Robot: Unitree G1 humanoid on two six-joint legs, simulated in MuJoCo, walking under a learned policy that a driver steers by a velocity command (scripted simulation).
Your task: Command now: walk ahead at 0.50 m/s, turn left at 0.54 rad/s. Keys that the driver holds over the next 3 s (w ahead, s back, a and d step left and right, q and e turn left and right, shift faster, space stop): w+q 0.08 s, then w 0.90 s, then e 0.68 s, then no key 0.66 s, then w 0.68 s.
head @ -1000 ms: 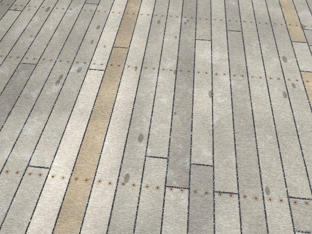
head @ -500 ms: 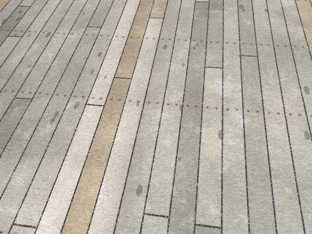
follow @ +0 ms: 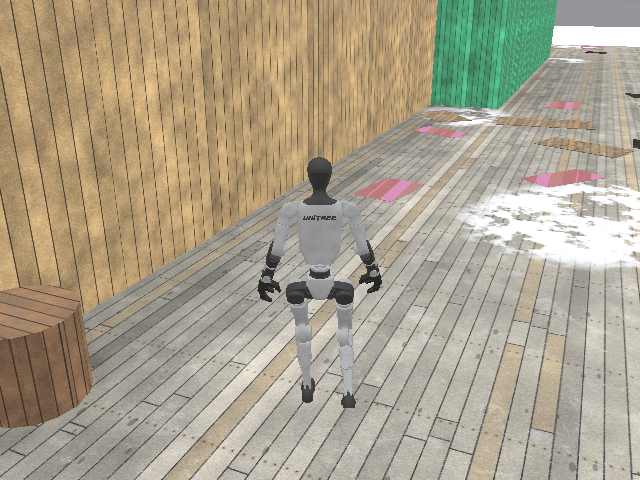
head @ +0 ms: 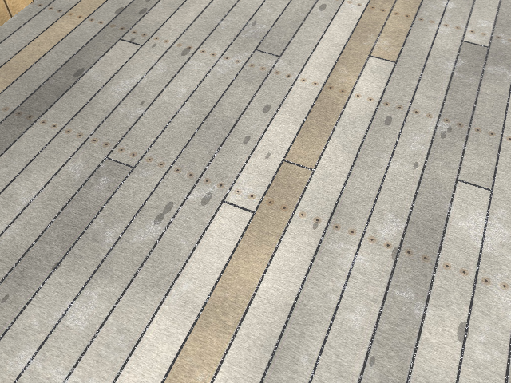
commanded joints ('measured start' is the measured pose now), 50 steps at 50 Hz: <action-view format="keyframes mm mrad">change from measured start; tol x32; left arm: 1 -43 139 35 -109 19 -35 1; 50 27 141 18 -59 -15 -5 -15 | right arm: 1 60 -111 -28 -66 -14 -14 -14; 50 103 -99 -8 -54 -19 -24 -21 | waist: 1 -5 24 -125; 17 -31 116 -44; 21 88 -278 -406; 41 84 -70 6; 47 -109 280 -494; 50 -63 62 -132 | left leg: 1 354 284 -433 -283 212 223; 18 367 233 -276 -52 454 61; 22 -377 62 -198 770 -350 -57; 42 -184 128 -32 -50 123 -50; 45 354 140 -41 -53 154 42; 47 858 501 -754 -183 -25 270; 50 456 378 -401 -269 62 157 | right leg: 1 -330 -77 82 -35 74 5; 10 -171 -13 3 -602 560 63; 18 7 33 -16 -758 387 -67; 21 698 -346 754 -900 27 -316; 33 179 -140 121 -1076 453 -211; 44 368 -169 63 -762 886 -132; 47 -345 94 71 36 -161 -14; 50 -422 -53 55 18 24 -20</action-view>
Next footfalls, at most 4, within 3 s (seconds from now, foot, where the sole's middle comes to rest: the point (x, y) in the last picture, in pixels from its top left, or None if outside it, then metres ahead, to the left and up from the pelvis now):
0.38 right None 0.41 -0.13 -0.76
0.90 left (214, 298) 0.67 0.15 -0.76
1.36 right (287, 234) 0.87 -0.06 -0.76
1.80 left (211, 233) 0.88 0.17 -0.76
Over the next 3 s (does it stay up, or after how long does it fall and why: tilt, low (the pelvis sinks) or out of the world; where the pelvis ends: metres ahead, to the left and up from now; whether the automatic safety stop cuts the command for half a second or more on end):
stays up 1.01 -0.03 -0.01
